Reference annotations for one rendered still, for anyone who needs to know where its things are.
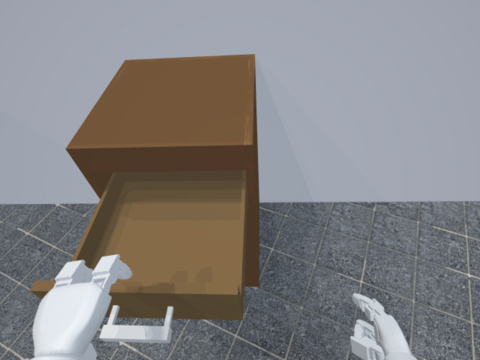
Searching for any robot right hand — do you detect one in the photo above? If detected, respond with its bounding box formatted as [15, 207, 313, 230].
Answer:
[350, 293, 411, 360]

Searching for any drawer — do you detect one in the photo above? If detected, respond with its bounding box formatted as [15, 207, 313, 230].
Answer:
[30, 170, 248, 320]

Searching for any cabinet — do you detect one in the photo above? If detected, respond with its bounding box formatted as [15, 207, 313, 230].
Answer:
[66, 54, 260, 287]

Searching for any handle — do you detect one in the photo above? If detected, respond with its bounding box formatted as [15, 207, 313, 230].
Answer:
[99, 305, 174, 344]

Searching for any robot left hand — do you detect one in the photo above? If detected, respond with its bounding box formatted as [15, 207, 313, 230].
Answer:
[32, 254, 132, 360]

